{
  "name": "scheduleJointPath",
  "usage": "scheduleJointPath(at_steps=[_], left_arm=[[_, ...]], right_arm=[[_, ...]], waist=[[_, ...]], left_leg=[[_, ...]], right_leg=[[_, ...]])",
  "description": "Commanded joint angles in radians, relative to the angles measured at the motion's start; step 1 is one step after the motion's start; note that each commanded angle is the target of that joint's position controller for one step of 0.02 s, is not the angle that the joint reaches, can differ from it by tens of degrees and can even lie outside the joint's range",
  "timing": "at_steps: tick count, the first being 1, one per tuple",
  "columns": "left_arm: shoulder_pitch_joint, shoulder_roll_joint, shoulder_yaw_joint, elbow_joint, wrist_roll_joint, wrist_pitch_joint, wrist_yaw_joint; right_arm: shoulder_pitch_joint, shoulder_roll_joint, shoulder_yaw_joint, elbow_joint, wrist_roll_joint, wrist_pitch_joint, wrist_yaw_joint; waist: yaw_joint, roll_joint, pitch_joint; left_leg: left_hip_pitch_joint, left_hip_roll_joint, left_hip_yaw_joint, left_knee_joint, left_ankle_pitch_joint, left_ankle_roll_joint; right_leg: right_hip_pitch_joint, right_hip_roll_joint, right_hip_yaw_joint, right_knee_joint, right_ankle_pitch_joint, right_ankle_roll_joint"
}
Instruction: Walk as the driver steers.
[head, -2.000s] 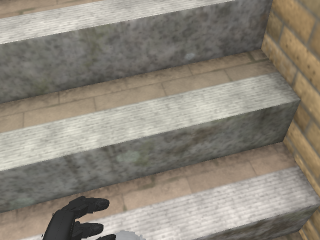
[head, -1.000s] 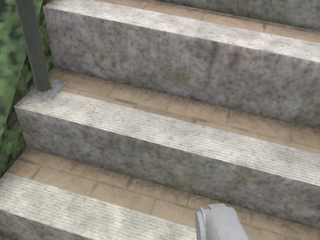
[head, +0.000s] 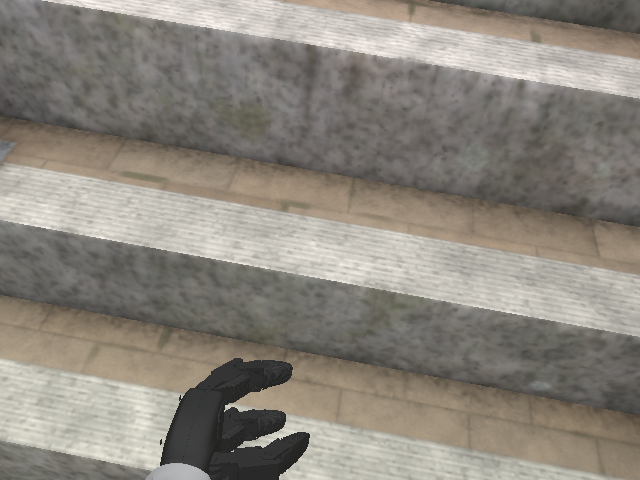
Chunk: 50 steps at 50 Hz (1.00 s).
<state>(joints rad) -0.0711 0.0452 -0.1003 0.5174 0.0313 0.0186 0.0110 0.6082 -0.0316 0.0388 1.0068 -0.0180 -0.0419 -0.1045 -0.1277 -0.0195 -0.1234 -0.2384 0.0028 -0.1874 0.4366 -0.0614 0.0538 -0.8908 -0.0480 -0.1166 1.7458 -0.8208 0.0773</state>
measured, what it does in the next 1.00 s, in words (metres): steps to the right: right foot 0.25 m lower, then left foot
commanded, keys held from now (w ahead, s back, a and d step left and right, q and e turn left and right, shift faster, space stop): w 1.00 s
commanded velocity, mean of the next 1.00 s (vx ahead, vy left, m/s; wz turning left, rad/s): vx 0.50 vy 0.00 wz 0.00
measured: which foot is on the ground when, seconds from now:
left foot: down 0.00-0.02, up 0.04-0.42, down 0.44-0.98, up 1.00-1.00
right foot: down 0.00-0.02, up 0.04-0.12, down 0.14-0.42, up 0.44-0.96, down 0.98-1.00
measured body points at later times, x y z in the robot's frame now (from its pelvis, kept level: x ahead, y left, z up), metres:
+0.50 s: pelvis +0.00 +0.01 -0.05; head -0.01 +0.06 +0.40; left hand +0.33 +0.12 -0.07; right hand -0.13 -0.18 -0.17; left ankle +0.04 +0.11 -0.76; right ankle -0.11 -0.13 -0.59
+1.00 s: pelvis +0.06 -0.08 +0.02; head +0.05 -0.08 +0.47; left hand +0.25 +0.13 -0.06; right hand +0.14 -0.34 -0.12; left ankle +0.05 +0.10 -0.74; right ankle +0.14 -0.20 -0.54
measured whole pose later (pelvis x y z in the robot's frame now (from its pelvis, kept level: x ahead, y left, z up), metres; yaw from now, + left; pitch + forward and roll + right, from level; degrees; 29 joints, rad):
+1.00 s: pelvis +0.06 -0.08 +0.02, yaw +1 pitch +3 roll -6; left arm 0.09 0.12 -0.06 0.66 0.02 0.00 0.02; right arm 0.28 -0.25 -0.03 0.98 0.04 -0.01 -0.01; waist 0.09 0.10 -0.10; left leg -0.14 0.26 0.07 0.18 0.08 0.11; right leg -0.92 0.04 -0.13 1.53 -0.76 -0.08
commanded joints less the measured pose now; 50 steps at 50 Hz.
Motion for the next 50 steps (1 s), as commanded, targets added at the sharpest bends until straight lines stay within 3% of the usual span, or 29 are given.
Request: scheduleJointPath(at_steps=[1, 2, 3, 5, 6, 8, 9, 11, 12, 13, 15, 17, 20, 21, 22, 23, 24, 25, 26, 28, 30, 35, 41, 42, 44, 45, 47, 49, 50], left_arm=[[0.217, 0.193, 0.093, -0.055, 0.020, -0.031, -0.014], [0.332, 0.222, 0.110, 0.089, 0.013, -0.013, -0.023], [0.149, 0.086, 0.090, 0.091, 0.032, 0.006, -0.020], [-0.143, 0.066, 0.069, 0.067, 0.028, 0.000, -0.010], [-0.238, 0.091, 0.076, 0.059, 0.029, -0.010, -0.017], [-0.154, 0.207, 0.111, 0.073, 0.046, -0.029, -0.002], [-0.161, 0.274, 0.131, 0.075, 0.035, -0.039, 0.000], [-0.194, 0.326, 0.148, 0.064, -0.052, -0.085, -0.009], [-0.196, 0.242, 0.119, 0.027, -0.030, -0.097, -0.022], [-0.175, 0.243, 0.117, 0.041, -0.002, -0.088, -0.019], [-0.105, 0.357, 0.149, 0.056, 0.030, -0.059, -0.002], [-0.176, 0.379, 0.153, 0.030, 0.046, -0.053, 0.001], [-0.291, 0.267, 0.117, -0.007, -0.029, -0.076, -0.019], [-0.192, 0.198, 0.095, -0.026, -0.061, -0.075, -0.010], [-0.230, 0.088, 0.060, -0.027, -0.090, -0.075, -0.029], [-0.071, 0.034, 0.056, -0.030, -0.079, -0.078, -0.042], [0.066, 0.045, 0.064, 0.023, -0.071, -0.090, -0.053], [0.057, 0.063, 0.063, 0.011, -0.065, -0.096, -0.064], [-0.047, 0.060, 0.058, -0.025, -0.071, -0.084, -0.067], [-0.121, 0.068, 0.063, -0.056, -0.059, -0.057, -0.055], [-0.079, 0.072, 0.070, -0.030, -0.033, -0.049, -0.043], [-0.084, -0.002, 0.042, -0.014, -0.052, -0.058, -0.015], [-0.122, -0.006, 0.008, -0.048, -0.022, -0.054, 0.013], [-0.108, -0.019, -0.003, -0.047, -0.021, -0.055, 0.025], [0.030, 0.015, -0.013, 0.003, -0.033, -0.049, 0.019], [0.033, 0.062, 0.004, 0.022, -0.035, -0.045, 0.021], [0.326, 0.199, 0.078, 0.105, -0.020, -0.022, 0.023], [0.446, 0.267, 0.111, 0.152, -0.011, -0.013, -0.001], [0.387, 0.319, 0.133, 0.217, 0.022, -0.012, 0.004]], right_arm=[[-0.163, -0.238, -0.062, -0.175, -0.007, -0.033, 0.039], [-0.266, -0.220, -0.068, -0.269, 0.021, -0.043, 0.055], [-0.321, -0.197, -0.068, -0.369, 0.102, -0.036, 0.059], [-0.172, -0.171, -0.056, -0.382, 0.096, -0.002, 0.074], [-0.020, -0.209, -0.076, -0.368, 0.054, 0.023, 0.093], [0.053, -0.222, -0.080, -0.382, 0.046, 0.026, 0.113], [0.105, -0.218, -0.071, -0.385, 0.050, 0.024, 0.126], [0.278, -0.235, -0.049, -0.339, 0.046, 0.066, 0.119], [0.211, -0.269, -0.055, -0.319, 0.040, 0.078, 0.113], [0.041, -0.318, -0.070, -0.347, 0.048, 0.075, 0.115], [-0.179, -0.281, -0.049, -0.435, 0.032, 0.065, 0.103], [-0.105, -0.262, -0.053, -0.393, 0.028, 0.065, 0.091], [0.288, -0.221, -0.088, -0.209, -0.020, 0.055, 0.104], [0.246, -0.246, -0.088, -0.151, -0.057, 0.027, 0.110], [0.201, -0.169, -0.052, -0.145, -0.089, 0.014, 0.129], [0.021, -0.155, -0.020, -0.212, -0.096, -0.001, 0.134], [-0.015, -0.232, -0.035, -0.266, -0.059, 0.000, 0.129], [0.007, -0.336, -0.073, -0.272, -0.011, 0.006, 0.113], [-0.044, -0.341, -0.079, -0.272, -0.010, 0.003, 0.104], [-0.087, -0.261, -0.059, -0.256, -0.026, -0.017, 0.065], [-0.066, -0.221, -0.045, -0.238, -0.038, -0.034, 0.046], [-0.009, -0.207, -0.047, -0.181, -0.048, -0.019, 0.052], [-0.165, -0.262, -0.059, -0.151, -0.034, 0.016, 0.045], [-0.159, -0.294, -0.073, -0.134, -0.009, 0.022, 0.036], [-0.369, -0.323, -0.083, -0.143, 0.019, 0.045, 0.065], [-0.308, -0.335, -0.085, -0.111, 0.032, 0.047, 0.080], [-0.303, -0.448, -0.105, -0.062, 0.049, 0.021, 0.104], [-0.353, -0.425, -0.102, -0.075, 0.084, 0.012, 0.099], [-0.160, -0.229, -0.078, -0.092, 0.081, 0.019, 0.096]], waist=[[0.270, 0.108, -0.176], [0.229, -0.230, -0.140], [0.133, -0.206, 0.068], [-0.065, -0.148, 0.318], [-0.171, -0.036, 0.264], [-0.177, 0.035, 0.104], [-0.198, -0.059, 0.059], [-0.262, -0.238, -0.139], [-0.197, -0.128, -0.122], [-0.138, -0.082, -0.036], [-0.074, -0.104, 0.063], [-0.126, -0.095, 0.088], [-0.265, -0.019, 0.087], [-0.171, 0.202, 0.142], [-0.113, 0.341, 0.182], [0.089, 0.392, 0.152], [0.113, 0.280, 0.037], [0.087, 0.217, 0.025], [0.080, 0.143, 0.121], [0.075, 0.076, 0.203], [0.068, 0.063, 0.139], [0.013, 0.138, 0.145], [0.080, 0.193, 0.147], [0.094, 0.240, 0.117], [0.213, 0.209, 0.063], [0.202, 0.207, 0.027], [0.328, 0.346, -0.109], [0.371, 0.297, -0.090], [0.173, -0.140, -0.119]], left_leg=[[-0.445, -0.106, -0.009, 0.390, 0.976, -0.143], [-0.575, -0.200, 0.070, 0.797, -0.078, -0.182], [-0.550, -0.139, 0.061, 1.028, -0.442, -0.077], [-0.496, -0.174, 0.038, 1.279, -0.630, -0.016], [-0.466, -0.208, 0.114, 1.348, -0.618, -0.020], [-0.620, -0.217, 0.136, 1.555, -0.540, -0.067], [-0.728, -0.166, 0.107, 1.601, -0.555, -0.105], [-0.720, 0.125, 0.037, 1.453, -0.371, -0.137], [-0.812, 0.121, 0.051, 1.466, -0.354, -0.158], [-0.857, 0.117, 0.076, 1.314, -0.324, -0.157], [-0.787, 0.151, 0.152, 1.049, -0.338, -0.144], [-0.428, 0.138, 0.236, 0.825, -0.345, -0.083], [-0.061, 0.076, 0.286, 0.049, 0.018, 0.084], [-0.078, -0.058, 0.348, -0.039, 0.115, 0.156], [-0.002, 0.051, 0.251, -0.046, 0.445, 0.171], [-0.054, 0.101, -0.031, 0.121, 0.758, 0.194], [0.018, 0.204, -0.191, 0.076, 0.568, 0.275], [0.021, 0.287, -0.351, -0.078, -0.019, 0.330], [-0.072, 0.324, -0.385, -0.152, -0.433, 0.272], [-0.159, 0.320, -0.350, -0.166, -0.608, 0.220], [-0.113, 0.317, -0.268, -0.146, -0.561, 0.209], [0.084, 0.352, -0.160, -0.160, -0.423, 0.201], [-0.066, 0.342, 0.015, -0.368, -0.395, 0.192], [-0.035, 0.362, 0.017, -0.431, -0.315, 0.186], [-0.242, 0.283, 0.259, -0.556, -0.049, 0.155], [-0.231, 0.252, 0.308, -0.561, 0.159, 0.175], [0.019, 0.279, 0.333, -0.410, 1.064, 0.223], [0.259, 0.311, 0.268, 0.003, 1.198, 0.215], [-0.141, 0.193, 0.232, 0.272, 0.934, 0.218]], right_leg=[[1.065, 0.051, 0.231, -0.931, 0.502, -0.173], [1.092, 0.003, 0.185, -1.016, 0.861, -0.183], [0.685, -0.030, 0.148, -1.151, 0.757, -0.167], [0.467, -0.066, 0.024, -1.605, 0.936, -0.137], [0.491, -0.025, -0.050, -1.657, 1.032, -0.128], [0.736, -0.084, -0.050, -1.502, 1.162, -0.171], [0.882, -0.178, -0.045, -1.372, 1.333, -0.222], [1.034, -0.414, 0.180, -1.386, 0.905, -0.290], [1.089, -0.363, 0.184, -1.393, 0.780, -0.299], [1.108, -0.311, 0.133, -1.405, 0.755, -0.272], [1.058, -0.318, 0.085, -1.477, 0.786, -0.254], [0.821, -0.296, -0.046, -1.495, 1.017, -0.230], [0.806, -0.193, -0.134, -0.942, 1.475, -0.224], [0.757, -0.001, -0.155, -0.578, 1.298, -0.206], [0.504, 0.000, -0.094, -0.202, 0.507, -0.198], [0.335, 0.112, 0.041, 0.184, 0.422, -0.152], [0.238, 0.147, 0.157, 0.363, 0.434, -0.120], [0.109, 0.132, 0.180, 0.425, 0.442, -0.099], [0.001, 0.060, 0.186, 0.433, 0.484, -0.104], [-0.135, 0.034, 0.157, 0.495, 0.557, -0.101], [-0.206, 0.043, 0.131, 0.592, 0.656, -0.100], [-0.585, 0.027, 0.186, 0.801, 0.572, -0.110], [-0.590, -0.047, 0.075, 0.568, 0.654, -0.038], [-0.565, -0.079, 0.102, 0.550, 0.546, -0.046], [-0.044, -0.073, -0.034, 0.088, 0.489, -0.111], [0.142, -0.024, -0.102, -0.032, 0.380, -0.139], [0.395, 0.113, -0.179, -0.036, 0.053, -0.118], [0.381, 0.113, 0.114, -0.596, 0.029, -0.181], [0.568, -0.035, 0.584, -0.842, -0.295, -0.304]])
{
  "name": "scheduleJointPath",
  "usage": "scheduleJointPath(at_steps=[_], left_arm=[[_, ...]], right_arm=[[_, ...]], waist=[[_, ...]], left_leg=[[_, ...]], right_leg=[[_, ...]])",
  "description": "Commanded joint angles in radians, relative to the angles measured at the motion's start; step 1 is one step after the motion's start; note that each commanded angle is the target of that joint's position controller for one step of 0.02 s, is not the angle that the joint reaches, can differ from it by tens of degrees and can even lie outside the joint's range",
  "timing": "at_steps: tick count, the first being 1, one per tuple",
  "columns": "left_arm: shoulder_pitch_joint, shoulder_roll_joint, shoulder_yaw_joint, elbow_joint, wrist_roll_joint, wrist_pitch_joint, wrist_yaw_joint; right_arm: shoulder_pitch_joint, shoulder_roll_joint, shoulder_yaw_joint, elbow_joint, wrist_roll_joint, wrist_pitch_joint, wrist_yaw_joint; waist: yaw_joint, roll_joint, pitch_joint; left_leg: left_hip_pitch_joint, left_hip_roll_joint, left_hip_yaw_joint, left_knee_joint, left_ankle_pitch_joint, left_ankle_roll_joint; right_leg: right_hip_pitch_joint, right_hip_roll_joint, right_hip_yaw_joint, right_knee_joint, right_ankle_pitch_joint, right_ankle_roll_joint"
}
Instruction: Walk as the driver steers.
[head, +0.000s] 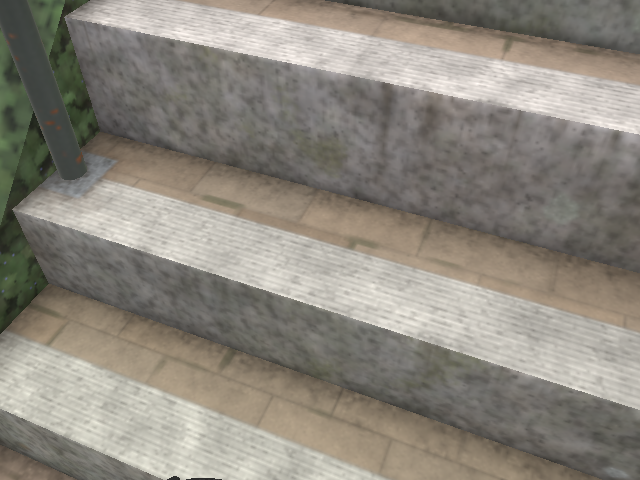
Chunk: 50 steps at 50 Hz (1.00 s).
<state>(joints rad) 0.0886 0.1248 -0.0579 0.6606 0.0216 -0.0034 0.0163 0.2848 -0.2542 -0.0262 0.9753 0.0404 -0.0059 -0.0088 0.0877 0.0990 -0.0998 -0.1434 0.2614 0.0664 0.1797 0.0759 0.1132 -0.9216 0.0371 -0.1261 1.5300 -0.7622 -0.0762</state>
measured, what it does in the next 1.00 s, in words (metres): steps to the left: left foot 0.23 m lower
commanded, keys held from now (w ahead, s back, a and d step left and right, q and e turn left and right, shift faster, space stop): w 1.00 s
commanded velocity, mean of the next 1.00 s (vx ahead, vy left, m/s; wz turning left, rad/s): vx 0.50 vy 0.00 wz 0.00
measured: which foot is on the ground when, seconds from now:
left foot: up 0.00-0.78, down 0.80-1.00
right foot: down 0.00-0.74, up 0.76-1.00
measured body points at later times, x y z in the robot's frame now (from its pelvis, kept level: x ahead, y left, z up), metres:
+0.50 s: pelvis -0.01 +0.00 +0.14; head -0.02 -0.03 +0.59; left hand -0.01 +0.21 +0.00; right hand +0.20 -0.19 +0.03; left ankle +0.03 +0.15 -0.43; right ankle +0.06 -0.11 -0.55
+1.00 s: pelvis +0.04 +0.14 -0.05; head +0.03 +0.19 +0.39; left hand +0.26 +0.25 -0.14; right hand -0.09 -0.04 -0.19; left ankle -0.05 +0.24 -0.78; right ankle +0.07 +0.02 -0.39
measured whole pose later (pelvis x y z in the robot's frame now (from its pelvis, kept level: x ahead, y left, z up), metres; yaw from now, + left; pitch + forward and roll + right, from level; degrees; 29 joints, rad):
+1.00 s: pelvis +0.04 +0.14 -0.05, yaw +0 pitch +1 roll +1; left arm 0.07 0.06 -0.11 0.67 -0.02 -0.02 -0.03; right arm 0.63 -0.05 0.03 1.01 -0.05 -0.02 -0.08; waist -0.09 -0.13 -0.07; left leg -0.09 0.01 0.17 0.51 -0.43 0.01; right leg -1.26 -0.02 0.07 2.44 -0.29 0.03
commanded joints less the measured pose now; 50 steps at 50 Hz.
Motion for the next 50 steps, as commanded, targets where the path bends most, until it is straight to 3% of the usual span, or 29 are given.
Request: scheduleJointPath(at_steps=[1, 2, 3, 4, 5, 7, 9, 12, 17, 21, 25, 27, 31, 34, 35, 36, 37, 39, 40, 41, 42, 43, 44, 45, 46, 47, 48, 49, 50], left_arm=[[0.438, 0.342, 0.118, 0.120, 0.070, 0.032, 0.017], [0.358, 0.310, 0.100, 0.119, 0.057, 0.008, 0.026], [0.232, 0.187, 0.065, 0.131, 0.039, 0.009, 0.012], [0.183, 0.132, 0.064, 0.169, 0.022, -0.001, -0.010], [0.139, 0.061, 0.051, 0.194, 0.011, -0.014, -0.015], [0.075, -0.020, 0.030, 0.214, 0.004, -0.032, -0.018], [0.161, 0.024, 0.040, 0.248, -0.002, -0.053, -0.017], [0.234, 0.066, 0.044, 0.255, 0.026, -0.063, -0.010], [0.311, 0.103, 0.055, 0.234, 0.027, -0.070, 0.005], [0.315, 0.095, 0.068, 0.218, 0.031, -0.082, 0.008], [0.297, 0.138, 0.084, 0.184, 0.018, -0.084, 0.023], [0.267, 0.127, 0.078, 0.151, 0.015, -0.080, 0.026], [0.112, 0.121, 0.070, 0.100, 0.017, -0.079, 0.011], [0.009, 0.125, 0.069, 0.071, -0.016, -0.068, 0.009], [-0.024, 0.112, 0.066, 0.053, -0.029, -0.055, 0.017], [-0.033, 0.086, 0.058, 0.022, -0.039, -0.040, 0.026], [-0.022, 0.046, 0.049, -0.011, -0.035, -0.024, 0.027], [0.016, -0.138, -0.006, -0.046, -0.047, -0.030, -0.006], [-0.032, -0.261, -0.042, -0.077, -0.054, -0.040, -0.035], [0.101, -0.261, -0.036, -0.070, -0.059, -0.089, -0.074], [0.181, -0.092, -0.026, -0.100, -0.103, -0.098, -0.092], [-0.011, -0.069, -0.025, -0.150, -0.093, -0.110, -0.104], [-0.084, -0.075, -0.043, -0.184, -0.105, -0.090, -0.076], [-0.259, -0.054, -0.025, -0.182, -0.076, -0.076, -0.056], [-0.350, -0.012, -0.011, -0.182, -0.063, -0.064, -0.047], [-0.350, -0.001, -0.011, -0.180, -0.031, -0.058, -0.043], [-0.365, 0.007, -0.016, -0.199, -0.018, -0.059, -0.041], [-0.398, -0.007, -0.025, -0.216, -0.027, -0.056, -0.045], [-0.478, -0.057, -0.051, -0.258, -0.035, -0.057, -0.047]], right_arm=[[-0.005, -0.030, -0.013, -0.097, -0.016, -0.052, 0.032], [-0.228, 0.037, -0.005, -0.220, -0.033, -0.068, 0.054], [-0.280, 0.131, 0.029, -0.272, -0.016, -0.067, 0.076], [-0.334, 0.128, 0.048, -0.306, -0.028, -0.055, 0.070], [-0.244, 0.124, 0.052, -0.291, -0.039, -0.045, 0.058], [-0.141, 0.077, 0.043, -0.263, -0.041, -0.032, 0.061], [-0.141, 0.056, 0.042, -0.259, -0.044, -0.033, 0.059], [-0.192, 0.080, 0.053, -0.281, -0.042, -0.035, 0.044], [-0.262, 0.089, 0.048, -0.291, -0.030, -0.036, 0.019], [-0.312, 0.093, 0.049, -0.328, -0.025, -0.032, -0.004], [-0.258, 0.065, 0.041, -0.342, -0.019, -0.034, -0.014], [-0.235, 0.065, 0.043, -0.357, -0.011, -0.039, -0.011], [-0.060, 0.043, 0.034, -0.296, -0.005, -0.042, 0.017], [0.079, 0.031, 0.028, -0.258, 0.005, -0.016, 0.032], [0.125, 0.034, 0.026, -0.221, -0.002, -0.005, 0.040], [0.121, 0.072, 0.031, -0.174, -0.018, 0.006, 0.055], [0.091, 0.124, 0.045, -0.139, -0.029, 0.015, 0.064], [0.193, 0.213, 0.079, -0.059, -0.064, -0.006, 0.063], [0.218, 0.174, 0.088, -0.045, -0.101, -0.011, 0.046], [0.264, -0.029, 0.033, -0.050, -0.130, -0.018, 0.038], [0.333, -0.175, -0.019, -0.068, -0.121, -0.002, 0.034], [0.345, -0.145, -0.015, -0.072, -0.110, 0.011, 0.013], [0.275, -0.271, -0.051, -0.101, -0.082, -0.004, -0.034], [0.275, -0.092, -0.010, -0.066, -0.086, -0.018, -0.071], [0.319, -0.016, 0.014, -0.053, -0.100, -0.042, -0.086], [0.330, 0.056, 0.034, -0.042, -0.108, -0.052, -0.088], [0.299, 0.082, 0.044, -0.049, -0.100, -0.051, -0.085], [0.287, 0.116, 0.053, -0.040, -0.098, -0.042, -0.087], [0.319, 0.117, 0.053, -0.008, -0.081, -0.033, -0.098]], waist=[[0.088, -0.625, -0.270], [0.073, -0.583, -0.164], [-0.031, -0.393, -0.070], [-0.066, -0.283, 0.037], [-0.130, -0.248, 0.078], [-0.193, -0.201, 0.080], [-0.162, -0.159, 0.088], [-0.116, -0.170, 0.101], [-0.042, -0.247, 0.071], [-0.012, -0.254, 0.046], [-0.022, -0.280, 0.013], [-0.034, -0.283, 0.010], [-0.116, -0.252, -0.013], [-0.192, -0.237, -0.019], [-0.211, -0.210, 0.014], [-0.183, -0.180, 0.069], [-0.128, -0.130, 0.119], [-0.108, 0.031, 0.131], [-0.084, 0.018, 0.146], [-0.018, 0.108, 0.038], [-0.024, 0.167, -0.039], [-0.074, 0.084, -0.032], [-0.069, 0.242, -0.029], [-0.141, 0.024, 0.073], [-0.180, 0.028, 0.203], [-0.183, 0.004, 0.247], [-0.162, 0.012, 0.285], [-0.153, 0.015, 0.307], [-0.152, 0.032, 0.322]], left_leg=[[-0.416, -0.209, -0.212, 0.934, -0.010, 0.122], [-0.582, -0.353, -0.453, 1.377, -0.079, 0.085], [-0.666, -0.343, -0.433, 1.612, -0.107, 0.062], [-0.696, -0.315, -0.294, 1.645, -0.151, 0.052], [-0.708, -0.284, -0.258, 1.652, -0.166, 0.030], [-0.687, -0.270, -0.150, 1.707, -0.105, -0.020], [-0.741, -0.258, -0.130, 1.665, -0.025, -0.019], [-0.817, -0.261, -0.110, 1.604, 0.005, -0.017], [-0.907, -0.256, -0.036, 1.437, -0.010, -0.073], [-0.975, -0.228, -0.112, 1.387, -0.060, -0.106], [-0.964, -0.200, -0.146, 1.345, -0.094, -0.128], [-0.897, -0.197, -0.138, 1.338, -0.123, -0.136], [-0.598, -0.181, -0.080, 1.299, 0.012, -0.103], [-0.260, -0.187, 0.029, 0.815, -0.131, -0.059], [-0.128, -0.213, 0.140, 0.540, -0.058, -0.054], [-0.087, -0.232, 0.229, 0.295, 0.040, -0.057], [-0.079, -0.190, 0.193, 0.142, 0.183, -0.043], [0.028, -0.039, 0.009, -0.092, 0.560, -0.036], [0.119, -0.034, -0.041, 0.031, 0.638, -0.126], [0.361, 0.043, -0.159, 0.473, 1.449, -0.182], [0.513, 0.115, -0.223, 0.481, 1.212, -0.031], [0.541, 0.161, -0.294, 0.400, 0.716, 0.041], [0.401, 0.393, -0.652, 0.116, -0.070, 0.180], [0.320, 0.348, -0.730, 0.002, -0.316, 0.150], [0.271, 0.327, -0.686, -0.022, -0.195, 0.146], [0.227, 0.231, -0.551, -0.031, -0.163, 0.114], [0.150, 0.149, -0.420, -0.052, -0.164, 0.092], [0.024, 0.073, -0.311, -0.089, -0.203, 0.061], [-0.054, 0.085, -0.291, -0.178, -0.093, 0.066]], right_leg=[[0.686, -0.202, 1.109, -1.147, -0.572, -0.221], [0.561, -0.224, 1.257, -1.272, -0.461, -0.119], [0.398, -0.234, 1.117, -1.168, -0.375, -0.068], [0.229, -0.176, 0.836, -0.997, -0.277, -0.076], [0.166, -0.147, 0.662, -0.883, -0.210, -0.057], [0.154, -0.087, 0.472, -0.813, -0.054, -0.059], [0.209, -0.130, 0.528, -0.892, -0.037, -0.096], [0.268, -0.162, 0.588, -0.944, -0.032, -0.128], [0.396, -0.193, 0.592, -0.987, 0.003, -0.160], [0.490, -0.237, 0.740, -1.007, -0.040, -0.208], [0.535, -0.261, 0.732, -0.982, -0.046, -0.218], [0.473, -0.255, 0.700, -0.962, -0.060, -0.220], [0.227, -0.220, 0.528, -0.796, -0.016, -0.186], [0.066, -0.154, 0.335, -0.640, -0.023, -0.095], [0.020, -0.117, 0.235, -0.558, -0.053, -0.061], [0.036, -0.087, 0.162, -0.437, -0.065, -0.041], [0.028, -0.065, 0.158, -0.233, -0.029, -0.039], [-0.110, 0.071, 0.205, 0.441, 0.069, -0.032], [-0.326, 0.123, 0.310, 0.850, 0.147, -0.023], [-0.575, 0.106, 0.295, 1.106, 0.189, 0.043], [-0.701, 0.061, 0.195, 1.148, 0.132, 0.102], [-0.833, -0.027, 0.262, 1.114, 0.227, 0.103], [-0.813, -0.153, 0.325, 0.998, 0.352, 0.136], [-0.847, -0.144, 0.346, 1.048, 0.493, 0.144], [-0.868, -0.112, 0.355, 1.077, 0.512, 0.146], [-0.835, -0.082, 0.311, 1.084, 0.516, 0.129], [-0.771, -0.081, 0.287, 0.964, 0.502, 0.112], [-0.669, -0.076, 0.220, 0.854, 0.513, 0.093], [-0.612, -0.094, 0.198, 0.790, 0.447, 0.072]])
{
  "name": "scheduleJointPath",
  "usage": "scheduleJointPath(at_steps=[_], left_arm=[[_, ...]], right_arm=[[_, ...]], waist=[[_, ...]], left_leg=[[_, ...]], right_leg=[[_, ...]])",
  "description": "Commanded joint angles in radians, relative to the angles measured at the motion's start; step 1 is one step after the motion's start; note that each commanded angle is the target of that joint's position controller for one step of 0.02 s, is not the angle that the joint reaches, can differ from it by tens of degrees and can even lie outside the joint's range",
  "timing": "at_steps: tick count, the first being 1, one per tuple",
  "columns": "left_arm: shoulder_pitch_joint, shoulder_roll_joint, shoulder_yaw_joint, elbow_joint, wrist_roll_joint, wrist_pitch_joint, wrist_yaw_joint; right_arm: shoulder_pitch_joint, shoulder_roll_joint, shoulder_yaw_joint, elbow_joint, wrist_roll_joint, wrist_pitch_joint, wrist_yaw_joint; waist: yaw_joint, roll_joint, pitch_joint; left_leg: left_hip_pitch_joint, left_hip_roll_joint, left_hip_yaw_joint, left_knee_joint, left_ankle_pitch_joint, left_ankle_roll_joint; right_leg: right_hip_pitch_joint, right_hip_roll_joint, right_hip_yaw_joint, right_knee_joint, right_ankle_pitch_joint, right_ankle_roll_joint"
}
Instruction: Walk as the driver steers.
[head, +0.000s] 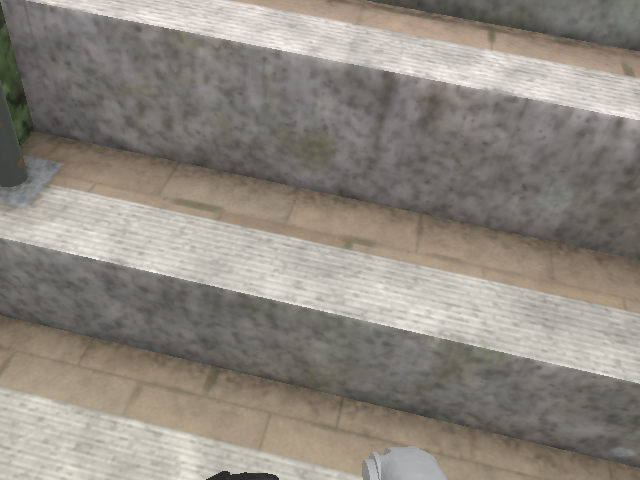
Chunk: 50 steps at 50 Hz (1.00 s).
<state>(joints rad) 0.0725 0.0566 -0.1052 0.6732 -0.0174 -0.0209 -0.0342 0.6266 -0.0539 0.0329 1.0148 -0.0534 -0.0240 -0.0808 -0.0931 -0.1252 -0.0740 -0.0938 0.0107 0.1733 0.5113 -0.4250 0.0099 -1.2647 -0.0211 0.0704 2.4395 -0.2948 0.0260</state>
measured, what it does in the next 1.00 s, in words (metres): climbs: right foot 0.23 m higher, then left foot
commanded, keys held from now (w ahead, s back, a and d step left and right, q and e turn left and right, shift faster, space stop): w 0.66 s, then w+e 0.34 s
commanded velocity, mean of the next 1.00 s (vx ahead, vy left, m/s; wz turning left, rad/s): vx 0.50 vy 0.00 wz -0.10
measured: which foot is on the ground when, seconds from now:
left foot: down 0.00-0.14, up 0.16-0.62, down 0.64-1.00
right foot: up 0.00-0.16, down 0.18-0.66, up 0.68-1.00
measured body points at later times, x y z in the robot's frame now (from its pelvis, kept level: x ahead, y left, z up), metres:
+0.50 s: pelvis +0.11 +0.04 +0.20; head +0.08 +0.04 +0.65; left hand +0.11 +0.25 +0.04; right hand +0.30 -0.13 +0.12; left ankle +0.18 +0.20 -0.27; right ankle +0.10 -0.13 -0.50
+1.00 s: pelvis +0.28 +0.16 +0.26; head +0.28 +0.19 +0.70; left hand +0.56 +0.23 +0.21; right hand +0.18 +0.00 +0.11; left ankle +0.23 +0.24 -0.50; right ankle +0.39 +0.04 -0.20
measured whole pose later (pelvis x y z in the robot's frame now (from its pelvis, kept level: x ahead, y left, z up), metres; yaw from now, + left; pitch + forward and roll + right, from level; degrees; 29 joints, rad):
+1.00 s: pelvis +0.28 +0.16 +0.26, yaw -5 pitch +4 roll -3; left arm -0.08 0.00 -0.15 0.67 -0.03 -0.03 -0.03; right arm 0.51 -0.05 0.08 1.11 -0.04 -0.02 -0.03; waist -0.04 0.00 -0.12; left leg -0.09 0.07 0.23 0.24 -0.16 0.04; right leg -1.30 0.01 -0.09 1.89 -0.06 -0.14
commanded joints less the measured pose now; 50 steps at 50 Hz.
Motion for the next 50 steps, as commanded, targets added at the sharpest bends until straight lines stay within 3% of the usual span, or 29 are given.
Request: scheduleJointPath(at_steps=[1, 2, 3, 4, 5, 7, 8, 9, 10, 11, 12, 14, 17, 22, 27, 29, 31, 32, 33, 34, 35, 36, 38, 40, 42, 45, 48, 49, 50], left_arm=[[-0.394, 0.005, -0.031, -0.278, -0.009, -0.043, -0.013], [-0.377, 0.018, -0.028, -0.258, -0.015, -0.043, -0.010], [-0.425, 0.023, -0.026, -0.299, -0.011, -0.060, 0.004], [-0.241, 0.054, 0.001, -0.241, -0.009, -0.045, 0.009], [-0.273, 0.053, 0.005, -0.196, -0.014, -0.046, -0.003], [0.067, 0.154, 0.063, -0.063, 0.006, 0.011, 0.007], [0.137, 0.194, 0.089, 0.017, 0.038, 0.047, 0.006], [0.201, 0.180, 0.098, 0.103, 0.062, 0.076, 0.012], [0.166, 0.194, 0.105, 0.132, 0.117, 0.090, 0.024], [0.096, 0.157, 0.086, 0.099, 0.170, 0.072, 0.029], [0.077, 0.087, 0.067, 0.127, 0.128, 0.043, 0.028], [0.118, 0.053, 0.073, 0.231, 0.045, -0.008, 0.019], [0.043, 0.098, 0.085, 0.262, 0.067, -0.022, 0.025], [0.098, 0.155, 0.094, 0.278, 0.069, -0.053, 0.034], [0.121, 0.272, 0.135, 0.218, 0.039, -0.044, 0.061], [0.145, 0.291, 0.139, 0.229, 0.020, -0.053, 0.065], [0.154, 0.345, 0.156, 0.260, 0.022, -0.028, 0.054], [0.176, 0.288, 0.142, 0.271, 0.036, -0.026, 0.043], [0.108, 0.182, 0.113, 0.216, 0.050, -0.045, 0.031], [0.163, 0.054, 0.083, 0.213, 0.033, -0.084, 0.009], [0.348, -0.028, 0.089, 0.264, -0.023, -0.116, 0.005], [0.202, -0.011, 0.092, 0.207, -0.051, -0.118, -0.001], [-0.189, -0.073, 0.032, 0.017, -0.002, -0.095, -0.003], [-0.083, -0.015, 0.038, 0.010, -0.009, -0.089, -0.010], [0.000, -0.024, 0.025, 0.001, -0.018, -0.076, -0.024], [-0.207, 0.044, 0.009, -0.104, -0.019, -0.051, -0.018], [-0.331, 0.016, -0.023, -0.108, -0.011, -0.018, 0.018], [-0.273, 0.017, -0.024, -0.106, -0.006, -0.018, 0.016], [-0.314, 0.057, -0.004, -0.097, -0.005, -0.019, 0.004]], right_arm=[[-0.108, -0.121, -0.003, -0.053, 0.034, -0.006, -0.025], [-0.127, -0.118, 0.011, -0.029, 0.056, 0.004, -0.018], [0.024, -0.193, -0.002, 0.025, 0.089, 0.006, -0.015], [0.047, -0.297, -0.027, 0.053, 0.067, -0.004, -0.010], [0.171, -0.230, -0.016, 0.063, 0.088, -0.011, -0.007], [0.099, -0.331, -0.045, 0.017, 0.076, -0.048, 0.019], [-0.010, -0.307, -0.043, -0.032, 0.070, -0.050, 0.030], [-0.180, -0.267, -0.042, -0.098, 0.063, -0.055, 0.048], [-0.311, -0.167, -0.026, -0.163, 0.063, -0.059, 0.075], [-0.443, -0.079, -0.017, -0.253, 0.090, -0.069, 0.096], [-0.493, 0.001, 0.002, -0.342, 0.086, -0.070, 0.107], [-0.397, 0.014, 0.026, -0.347, 0.047, -0.064, 0.128], [-0.267, -0.042, 0.035, -0.308, 0.051, -0.035, 0.139], [-0.429, -0.094, 0.044, -0.355, 0.049, -0.014, 0.086], [-0.566, -0.119, 0.046, -0.368, 0.045, -0.015, 0.111], [-0.527, -0.170, 0.014, -0.331, 0.083, 0.005, 0.108], [-0.248, -0.232, -0.043, -0.218, 0.085, 0.012, 0.091], [-0.180, -0.270, -0.069, -0.181, 0.067, 0.016, 0.098], [-0.075, -0.310, -0.087, -0.121, 0.026, 0.024, 0.106], [0.030, -0.311, -0.073, -0.086, 0.008, 0.034, 0.105], [0.148, -0.351, -0.074, -0.057, -0.016, 0.024, 0.102], [0.040, -0.272, -0.056, -0.036, -0.005, 0.021, 0.105], [-0.147, -0.213, -0.046, -0.025, -0.014, 0.000, 0.099], [-0.177, -0.062, 0.000, 0.012, -0.029, -0.030, 0.083], [-0.162, -0.024, 0.017, 0.025, -0.016, -0.033, 0.067], [-0.337, -0.065, 0.035, -0.028, -0.040, -0.004, 0.078], [-0.103, -0.192, 0.013, 0.052, 0.002, -0.017, 0.043], [-0.164, -0.217, 0.012, 0.056, 0.040, -0.011, 0.035], [-0.068, -0.239, 0.007, 0.081, 0.056, -0.018, 0.030]], waist=[[0.111, 0.263, 0.227], [0.162, 0.254, 0.108], [0.150, 0.348, 0.026], [0.229, 0.520, -0.059], [0.129, 0.467, -0.083], [0.251, 0.414, -0.257], [0.252, 0.297, -0.263], [0.256, 0.204, -0.177], [0.213, -0.083, -0.076], [0.215, -0.172, -0.017], [0.154, -0.105, 0.088], [0.053, 0.025, 0.158], [-0.068, 0.038, 0.158], [-0.018, 0.014, 0.073], [0.055, 0.048, -0.021], [0.040, -0.039, -0.043], [-0.073, -0.049, -0.059], [-0.068, 0.035, 0.002], [-0.067, 0.147, 0.042], [0.002, 0.419, -0.038], [0.004, 0.551, -0.270], [0.026, 0.412, -0.149], [0.028, 0.239, 0.097], [0.090, 0.218, 0.045], [0.142, 0.210, 0.068], [0.184, 0.195, 0.155], [0.085, 0.276, 0.061], [0.158, 0.280, -0.023], [0.126, 0.277, -0.100]], left_leg=[[-0.229, 0.258, -0.215, -0.567, 0.780, 0.140], [-0.358, 0.167, -0.040, -0.520, 1.367, 0.113], [-0.204, 0.176, -0.037, -0.393, 1.994, 0.129], [-0.016, 0.244, -0.058, -0.269, 2.411, 0.173], [-0.078, 0.220, -0.049, -0.124, 2.510, 0.146], [-0.030, 0.240, -0.124, -0.026, 2.204, 0.187], [-0.098, 0.185, -0.102, 0.028, 1.945, 0.191], [-0.217, 0.183, -0.146, 0.144, 1.436, 0.240], [-0.401, 0.042, -0.164, 0.657, 0.665, 0.233], [-0.558, -0.098, -0.383, 1.262, 0.324, 0.180], [-0.787, -0.126, -0.471, 1.522, 0.218, 0.192], [-1.010, -0.088, -0.474, 1.556, 0.291, 0.207], [-1.034, -0.061, -0.387, 1.523, 0.409, 0.115], [-1.067, 0.036, -0.272, 1.441, 0.506, 0.021], [-0.769, 0.144, -0.105, 0.864, 0.444, 0.036], [-0.452, 0.118, -0.035, 0.514, 0.247, 0.043], [-0.199, 0.052, -0.038, 0.187, 0.115, 0.078], [-0.169, 0.061, -0.110, -0.028, 0.131, 0.085], [-0.001, 0.114, -0.240, 0.037, 0.274, 0.055], [0.147, 0.277, -0.512, 0.061, 0.728, 0.043], [0.275, 0.474, -1.023, -0.266, 0.353, 0.119], [0.170, 0.490, -1.046, -0.334, -0.124, 0.126], [-0.058, 0.374, -0.662, -0.219, -0.009, 0.082], [-0.059, 0.337, -0.503, -0.164, 0.189, 0.054], [-0.036, 0.332, -0.353, -0.164, 0.320, 0.025], [-0.494, 0.200, -0.017, -0.336, 0.413, -0.014], [-0.361, 0.196, 0.005, -0.522, 0.566, 0.080], [-0.284, 0.183, 0.106, -0.497, 1.025, 0.056], [-0.187, 0.172, 0.131, -0.398, 1.596, 0.070]], right_leg=[[0.082, -0.017, -0.190, -0.455, -0.052, -0.073], [0.531, 0.033, -0.331, -0.729, -0.025, -0.116], [0.687, 0.113, -0.347, -0.881, -0.249, -0.130], [0.728, 0.155, -0.358, -0.910, -0.448, -0.127], [0.813, 0.152, -0.303, -1.007, -0.400, -0.179], [1.027, 0.146, -0.120, -1.287, -0.305, -0.187], [1.083, 0.131, -0.086, -1.370, -0.302, -0.175], [1.068, 0.087, -0.037, -1.485, -0.214, -0.184], [0.943, -0.095, 0.307, -1.679, -0.242, -0.280], [0.728, -0.202, 0.513, -1.869, -0.343, -0.353], [0.631, -0.237, 0.512, -1.869, -0.492, -0.317], [0.667, -0.220, 0.416, -1.868, -0.503, -0.208], [0.589, -0.207, 0.259, -1.960, -0.443, -0.198], [0.590, -0.259, 0.207, -2.071, -0.389, -0.256], [0.742, -0.246, 0.074, -2.145, -0.234, -0.193], [0.748, -0.241, 0.017, -2.174, -0.209, -0.198], [0.886, -0.227, -0.012, -2.001, -0.090, -0.181], [0.952, -0.164, -0.096, -1.731, 0.110, -0.158], [0.666, -0.123, -0.104, -1.400, 0.150, -0.140], [0.385, 0.038, -0.071, -0.914, -0.057, -0.087], [0.268, 0.123, 0.185, -0.493, 0.006, -0.055], [0.074, 0.087, 0.177, -0.208, 0.103, -0.060], [-0.114, 0.034, 0.171, -0.074, 0.270, -0.108], [-0.165, 0.073, 0.196, 0.128, 0.352, -0.160], [-0.305, 0.068, 0.227, 0.227, 0.338, -0.193], [-0.038, 0.066, 0.014, -0.249, 0.346, -0.152], [0.162, 0.003, -0.261, -0.494, 0.248, -0.130], [0.358, -0.008, -0.264, -0.719, 0.215, -0.173], [0.524, 0.072, -0.371, -0.840, 0.116, -0.201]])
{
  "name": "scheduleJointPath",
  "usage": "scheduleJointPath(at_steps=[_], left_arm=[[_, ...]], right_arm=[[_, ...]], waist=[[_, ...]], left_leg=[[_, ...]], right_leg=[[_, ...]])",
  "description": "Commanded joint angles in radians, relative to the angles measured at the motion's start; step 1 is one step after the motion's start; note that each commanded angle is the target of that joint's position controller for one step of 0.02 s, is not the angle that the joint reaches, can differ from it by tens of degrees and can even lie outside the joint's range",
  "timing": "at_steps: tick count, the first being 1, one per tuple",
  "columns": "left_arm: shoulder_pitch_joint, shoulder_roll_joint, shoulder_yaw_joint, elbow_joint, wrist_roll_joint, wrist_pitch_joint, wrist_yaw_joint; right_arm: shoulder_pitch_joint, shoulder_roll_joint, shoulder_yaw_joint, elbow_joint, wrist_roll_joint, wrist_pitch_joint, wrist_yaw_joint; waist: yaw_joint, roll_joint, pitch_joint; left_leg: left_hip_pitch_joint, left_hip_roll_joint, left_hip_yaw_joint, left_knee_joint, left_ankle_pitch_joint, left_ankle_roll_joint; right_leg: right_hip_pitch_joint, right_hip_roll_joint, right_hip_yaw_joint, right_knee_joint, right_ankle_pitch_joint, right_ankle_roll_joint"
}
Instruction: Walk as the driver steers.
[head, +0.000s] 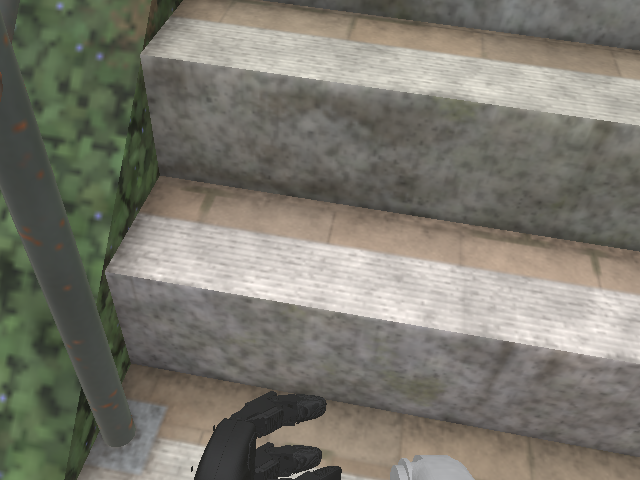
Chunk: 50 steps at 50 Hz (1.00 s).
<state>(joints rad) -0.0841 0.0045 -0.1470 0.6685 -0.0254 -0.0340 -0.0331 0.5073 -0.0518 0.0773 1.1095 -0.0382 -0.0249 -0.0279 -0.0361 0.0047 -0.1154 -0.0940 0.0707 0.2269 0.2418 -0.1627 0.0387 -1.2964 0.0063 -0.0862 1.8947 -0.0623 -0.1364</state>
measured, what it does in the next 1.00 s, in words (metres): climbs, turning right: right foot 0.20 m higher, then left foot 0.19 m higher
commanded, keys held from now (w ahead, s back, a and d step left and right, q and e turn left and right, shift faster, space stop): w+e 0.24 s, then e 0.38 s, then no key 0.38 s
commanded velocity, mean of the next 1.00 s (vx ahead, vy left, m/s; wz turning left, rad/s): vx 0.23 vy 0.00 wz -0.45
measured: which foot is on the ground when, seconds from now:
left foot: down 0.00-0.10, up 0.12-0.54, down 0.56-1.00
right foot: up 0.00-0.04, down 0.06-0.58, up 0.60-1.00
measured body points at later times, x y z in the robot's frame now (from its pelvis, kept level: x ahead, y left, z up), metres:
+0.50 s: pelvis +0.18 +0.02 +0.18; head +0.20 -0.01 +0.63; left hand +0.19 +0.21 +0.04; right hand +0.42 -0.13 +0.13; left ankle +0.34 +0.12 -0.29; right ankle +0.08 -0.06 -0.56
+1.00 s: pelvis +0.27 +0.01 +0.29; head +0.29 +0.00 +0.74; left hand +0.52 +0.11 +0.18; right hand +0.26 -0.25 +0.17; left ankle +0.39 +0.12 -0.37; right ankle +0.19 -0.15 -0.30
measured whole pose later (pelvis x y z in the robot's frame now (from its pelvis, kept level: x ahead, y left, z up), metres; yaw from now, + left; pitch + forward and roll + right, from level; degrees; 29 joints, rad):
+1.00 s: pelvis +0.27 +0.01 +0.29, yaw -28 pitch +1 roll +1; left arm 0.15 0.15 -0.02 0.64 -0.01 0.05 0.03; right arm 0.25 -0.17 -0.02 0.69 -0.01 0.01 -0.08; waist -0.03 -0.02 0.02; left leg -0.64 0.18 0.14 1.10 -0.47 -0.02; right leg -0.75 -0.09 0.09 1.46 -0.05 0.07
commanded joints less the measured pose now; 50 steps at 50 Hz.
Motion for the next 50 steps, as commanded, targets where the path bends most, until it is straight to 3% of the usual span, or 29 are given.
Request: scheduleJointPath(at_steps=[1, 2, 3, 4, 5, 6, 7, 9, 11, 15, 17, 19, 22, 24, 25, 26, 27, 28, 29, 30, 31, 33, 34, 35, 39, 43, 45, 47, 50], left_arm=[[-0.131, 0.123, 0.055, -0.063, 0.005, 0.008, 0.014], [0.010, 0.134, 0.061, -0.040, 0.016, 0.028, 0.010], [0.095, 0.181, 0.082, -0.023, 0.038, 0.039, -0.013], [0.150, 0.238, 0.114, 0.005, 0.049, 0.045, -0.029], [0.246, 0.300, 0.146, 0.052, 0.054, 0.065, -0.026], [0.331, 0.380, 0.188, 0.105, 0.073, 0.095, 0.000], [0.364, 0.386, 0.193, 0.128, 0.107, 0.092, 0.038], [0.372, 0.151, 0.119, 0.209, 0.076, 0.028, 0.029], [0.378, 0.071, 0.098, 0.277, 0.054, 0.003, 0.012], [0.243, 0.171, 0.131, 0.180, 0.042, -0.025, -0.006], [0.354, 0.189, 0.137, 0.205, 0.054, -0.037, 0.000], [0.481, 0.205, 0.139, 0.231, 0.060, -0.016, 0.005], [0.621, 0.212, 0.156, 0.213, 0.029, 0.016, 0.038], [0.638, 0.241, 0.175, 0.190, 0.036, 0.031, 0.083], [0.574, 0.300, 0.203, 0.157, -0.004, 0.052, 0.106], [0.527, 0.325, 0.211, 0.163, 0.005, 0.063, 0.112], [0.509, 0.350, 0.224, 0.137, 0.012, 0.043, 0.104], [0.367, 0.393, 0.236, 0.109, 0.004, 0.015, 0.098], [0.296, 0.366, 0.231, 0.059, 0.005, -0.024, 0.070], [0.255, 0.246, 0.210, 0.049, 0.000, -0.039, 0.027], [0.316, 0.302, 0.233, 0.033, -0.008, -0.042, -0.007], [0.302, 0.203, 0.192, -0.052, 0.031, 0.036, 0.017], [0.317, 0.237, 0.189, -0.032, 0.057, 0.063, 0.036], [0.380, 0.220, 0.179, -0.024, 0.053, 0.069, 0.031], [0.332, 0.182, 0.146, -0.063, 0.031, 0.066, 0.065], [0.282, 0.241, 0.161, -0.092, 0.016, 0.062, 0.074], [0.276, 0.249, 0.166, -0.081, 0.009, 0.066, 0.067], [0.269, 0.206, 0.147, -0.109, 0.016, 0.072, 0.076], [0.207, 0.199, 0.141, -0.095, -0.002, 0.082, 0.061]], right_arm=[[0.090, -0.268, -0.041, 0.011, 0.035, -0.017, -0.043], [0.071, -0.383, -0.074, -0.003, 0.044, -0.025, -0.062], [0.032, -0.402, -0.085, -0.040, 0.063, -0.030, -0.067], [-0.050, -0.382, -0.088, -0.108, 0.047, -0.030, -0.055], [-0.132, -0.398, -0.107, -0.192, 0.017, -0.048, -0.039], [-0.242, -0.306, -0.091, -0.285, 0.000, -0.075, 0.000], [-0.382, -0.239, -0.093, -0.334, 0.009, -0.096, 0.038], [-0.507, -0.061, -0.041, -0.492, 0.021, -0.104, 0.091], [-0.402, 0.030, 0.012, -0.516, -0.023, -0.114, 0.098], [-0.397, -0.051, 0.030, -0.535, -0.024, -0.114, 0.058], [-0.501, -0.012, 0.048, -0.575, -0.036, -0.114, 0.047], [-0.505, -0.013, 0.046, -0.563, -0.008, -0.113, 0.047], [-0.722, 0.012, 0.057, -0.665, -0.005, -0.119, 0.039], [-0.884, 0.004, 0.058, -0.765, -0.010, -0.108, 0.015], [-0.954, 0.039, 0.076, -0.830, -0.011, -0.098, 0.010], [-0.812, 0.038, 0.052, -0.803, -0.005, -0.069, 0.000], [-0.595, -0.079, -0.027, -0.728, 0.030, -0.063, -0.009], [-0.337, -0.206, -0.090, -0.639, 0.012, -0.054, -0.009], [-0.136, -0.331, -0.130, -0.609, -0.036, -0.059, -0.014], [-0.152, -0.342, -0.131, -0.581, -0.086, -0.033, -0.037], [-0.263, -0.249, -0.117, -0.603, -0.060, -0.008, -0.050], [-0.417, -0.116, -0.093, -0.543, 0.013, 0.033, -0.083], [-0.431, -0.069, -0.080, -0.522, 0.010, 0.036, -0.092], [-0.460, -0.087, -0.085, -0.514, 0.007, 0.035, -0.085], [-0.431, -0.125, -0.098, -0.492, 0.007, 0.004, -0.070], [-0.394, -0.227, -0.129, -0.515, -0.013, 0.006, -0.063], [-0.375, -0.250, -0.138, -0.518, -0.005, 0.011, -0.059], [-0.333, -0.246, -0.131, -0.492, 0.036, 0.013, -0.051], [-0.310, -0.263, -0.142, -0.509, 0.032, 0.035, -0.059]], waist=[[0.092, 0.209, -0.149], [0.142, 0.322, -0.128], [0.159, 0.287, -0.151], [0.166, 0.184, -0.162], [0.193, 0.045, -0.205], [0.178, -0.281, -0.182], [0.169, -0.350, -0.091], [0.059, -0.136, 0.176], [-0.050, -0.039, 0.195], [-0.102, 0.071, 0.182], [-0.044, -0.026, 0.152], [0.032, -0.037, 0.089], [0.139, -0.058, 0.084], [0.153, -0.110, 0.095], [0.120, -0.189, 0.057], [0.023, -0.256, -0.057], [-0.051, -0.318, -0.171], [-0.158, -0.304, -0.304], [-0.217, 0.059, -0.485], [-0.169, 0.473, -0.507], [-0.086, 0.336, -0.456], [0.070, 0.107, 0.006], [0.078, 0.048, 0.100], [0.123, 0.014, 0.132], [0.109, 0.018, 0.142], [0.093, 0.071, 0.044], [0.082, 0.098, 0.014], [0.080, 0.182, 0.021], [0.011, 0.143, 0.011]], left_leg=[[-0.036, 0.143, 0.071, -0.004, 1.889, 0.044], [0.148, 0.247, 0.016, 0.117, 2.148, 0.088], [0.289, 0.299, -0.027, 0.247, 2.215, 0.125], [0.292, 0.286, -0.036, 0.383, 2.023, 0.144], [0.032, 0.248, -0.095, 0.522, 1.652, 0.175], [-0.397, 0.046, -0.107, 0.837, 0.788, 0.156], [-0.652, -0.168, -0.282, 1.486, 0.152, 0.090], [-1.054, -0.144, -0.396, 2.032, -0.055, 0.120], [-1.167, -0.085, -0.366, 2.029, -0.028, 0.128], [-1.016, -0.040, -0.238, 1.741, 0.158, 0.065], [-1.080, -0.049, -0.174, 1.842, 0.197, 0.037], [-1.306, -0.023, -0.213, 1.983, 0.121, 0.008], [-1.419, -0.012, -0.217, 1.736, 0.043, -0.042], [-1.294, -0.019, -0.178, 1.474, 0.063, -0.063], [-0.959, -0.032, -0.125, 1.176, -0.212, -0.036], [-0.576, -0.097, -0.083, 1.085, -0.399, -0.003], [-0.359, -0.145, -0.045, 1.008, -0.402, 0.013], [-0.125, -0.096, -0.227, 0.937, -0.365, 0.066], [0.204, 0.147, -0.615, 0.742, 0.080, 0.223], [0.184, 0.399, -1.132, 0.285, 0.505, 0.402], [0.032, 0.386, -1.171, 0.272, 0.112, 0.347], [-0.406, 0.265, -0.721, 0.474, -0.261, 0.203], [-0.520, 0.209, -0.549, 0.503, -0.348, 0.150], [-0.593, 0.178, -0.472, 0.498, -0.381, 0.128], [-0.583, 0.244, -0.458, 0.435, -0.248, 0.159], [-0.454, 0.255, -0.414, 0.440, -0.199, 0.141], [-0.437, 0.262, -0.406, 0.459, -0.261, 0.132], [-0.402, 0.230, -0.383, 0.434, -0.390, 0.131], [-0.460, 0.207, -0.340, 0.499, -0.417, 0.095]], right_leg=[[0.591, 0.102, -0.213, -0.259, -0.228, -0.065], [0.535, 0.085, -0.186, -0.430, -0.534, -0.088], [0.566, 0.124, -0.157, -0.626, -0.663, -0.090], [0.658, 0.126, -0.067, -0.810, -0.584, -0.101], [0.923, 0.085, 0.157, -0.971, -0.428, -0.121], [1.096, -0.073, 0.638, -1.299, -0.616, -0.221], [1.038, -0.156, 1.054, -1.630, -0.721, -0.291], [0.843, -0.135, 0.863, -1.502, -0.702, -0.177], [0.884, -0.043, 0.590, -1.446, -0.450, -0.070], [0.674, -0.004, 0.396, -1.453, -0.173, -0.033], [0.708, -0.034, 0.461, -1.477, -0.047, -0.095], [0.998, -0.096, 0.568, -1.445, -0.039, -0.106], [1.184, -0.119, 0.650, -1.463, 0.025, -0.086], [1.125, -0.145, 0.658, -1.556, 0.103, -0.081], [0.954, -0.146, 0.578, -1.717, 0.247, -0.064], [0.894, -0.128, 0.470, -1.670, 0.614, -0.051], [1.000, -0.111, 0.409, -1.534, 1.108, -0.052], [1.008, -0.108, 0.393, -1.305, 1.448, -0.024], [0.809, -0.013, 0.342, -0.947, 1.161, 0.034], [0.633, 0.195, 0.312, -0.381, -0.135, 0.144], [0.592, 0.155, 0.435, -0.111, -0.229, 0.174], [0.464, 0.095, 0.321, -0.043, -0.072, 0.176], [0.473, 0.062, 0.289, -0.096, -0.042, 0.168], [0.529, 0.050, 0.278, -0.103, -0.020, 0.158], [0.417, 0.034, 0.293, 0.004, 0.053, 0.148], [0.392, -0.021, 0.293, -0.130, 0.155, 0.189], [0.424, -0.053, 0.260, -0.204, 0.161, 0.201], [0.444, -0.091, 0.166, -0.354, 0.071, 0.221], [0.676, -0.104, 0.043, -0.690, -0.056, 0.192]])
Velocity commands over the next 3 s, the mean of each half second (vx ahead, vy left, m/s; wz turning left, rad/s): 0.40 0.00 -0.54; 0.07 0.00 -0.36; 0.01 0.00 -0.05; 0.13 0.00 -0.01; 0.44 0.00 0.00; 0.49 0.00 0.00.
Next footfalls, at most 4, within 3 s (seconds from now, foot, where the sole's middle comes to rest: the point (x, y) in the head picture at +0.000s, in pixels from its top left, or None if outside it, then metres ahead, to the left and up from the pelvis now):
0.06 right None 0.12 -0.07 -0.60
0.56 left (245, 477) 0.42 0.11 -0.41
1.16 right None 0.15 -0.13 -0.60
1.32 left None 0.34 0.05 -0.41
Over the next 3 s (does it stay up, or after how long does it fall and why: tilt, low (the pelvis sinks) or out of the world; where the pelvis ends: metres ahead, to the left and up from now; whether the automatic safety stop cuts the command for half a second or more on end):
stays up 0.42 -0.30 0.46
